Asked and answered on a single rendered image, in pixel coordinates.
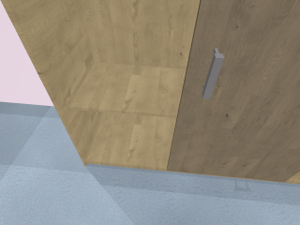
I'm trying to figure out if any handle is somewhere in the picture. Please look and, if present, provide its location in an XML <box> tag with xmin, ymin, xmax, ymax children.
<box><xmin>202</xmin><ymin>48</ymin><xmax>224</xmax><ymax>99</ymax></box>

